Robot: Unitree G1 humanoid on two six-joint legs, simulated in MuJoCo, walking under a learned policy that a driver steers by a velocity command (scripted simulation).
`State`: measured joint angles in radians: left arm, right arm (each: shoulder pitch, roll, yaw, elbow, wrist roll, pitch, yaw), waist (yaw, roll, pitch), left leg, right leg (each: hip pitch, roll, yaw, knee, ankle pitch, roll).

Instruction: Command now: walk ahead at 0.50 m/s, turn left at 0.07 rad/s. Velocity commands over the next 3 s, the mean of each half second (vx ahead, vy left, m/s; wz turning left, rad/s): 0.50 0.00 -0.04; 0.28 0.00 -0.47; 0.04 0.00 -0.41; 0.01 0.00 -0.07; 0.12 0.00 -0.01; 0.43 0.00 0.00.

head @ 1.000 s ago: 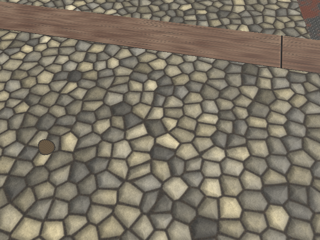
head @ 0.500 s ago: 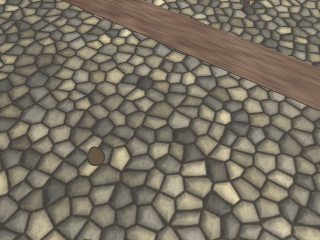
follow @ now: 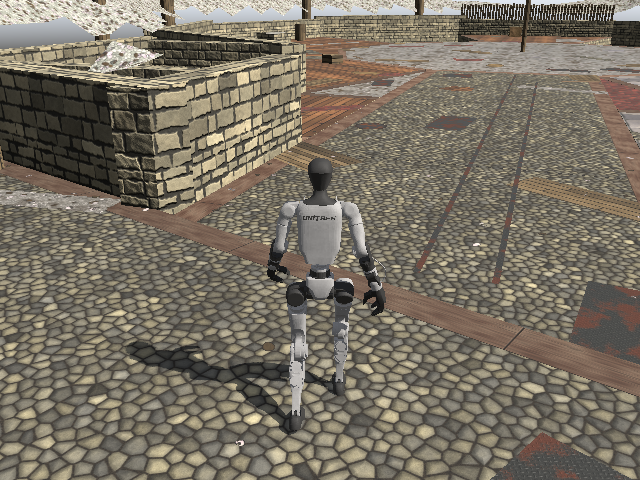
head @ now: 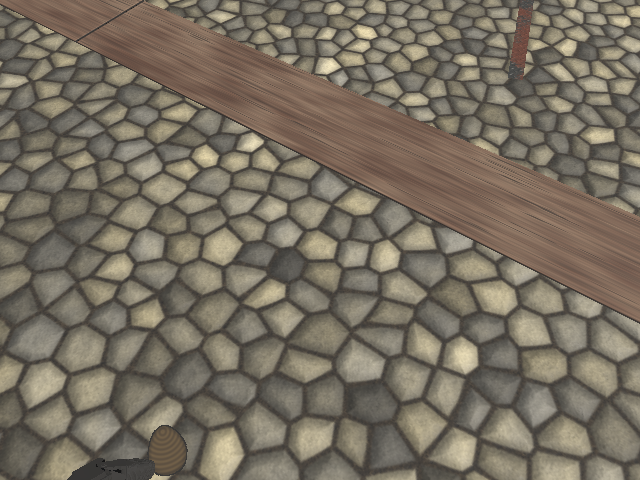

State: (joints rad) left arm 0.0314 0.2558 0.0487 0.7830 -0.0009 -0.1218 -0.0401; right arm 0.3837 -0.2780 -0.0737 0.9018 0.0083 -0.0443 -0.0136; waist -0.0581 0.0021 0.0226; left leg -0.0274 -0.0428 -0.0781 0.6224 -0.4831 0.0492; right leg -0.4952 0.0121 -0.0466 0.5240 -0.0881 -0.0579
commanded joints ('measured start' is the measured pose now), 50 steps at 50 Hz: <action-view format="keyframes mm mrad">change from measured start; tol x32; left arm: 1 404 186 59 55 -14 4 3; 50 294 306 107 -152 22 111 29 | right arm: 1 71 -83 5 -65 18 -44 11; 20 -445 -45 12 -225 9 -54 38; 27 62 -221 -54 -116 -18 -57 22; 50 -145 -90 -6 -127 -34 2 -1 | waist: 1 171 -213 -390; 20 141 -65 44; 27 -62 272 -431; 35 104 106 -26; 50 90 -271 -393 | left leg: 1 -665 -12 -98 707 -86 1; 21 -559 106 42 -123 486 -37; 26 428 416 -370 -147 349 185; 29 175 411 -360 -333 141 148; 33 -170 318 -11 -401 727 132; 47 -35 303 261 -41 901 43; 50 -593 -9 66 724 -265 -120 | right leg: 1 909 -392 778 -208 -280 -265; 8 337 -239 284 -368 77 -193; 22 490 -258 214 -276 151 -121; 25 317 -150 149 132 234 -49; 28 -283 -43 178 763 -456 25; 47 151 -9 -36 -8 -4 -27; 49 580 -284 401 -13 860 -224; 50 682 -407 674 -86 672 -385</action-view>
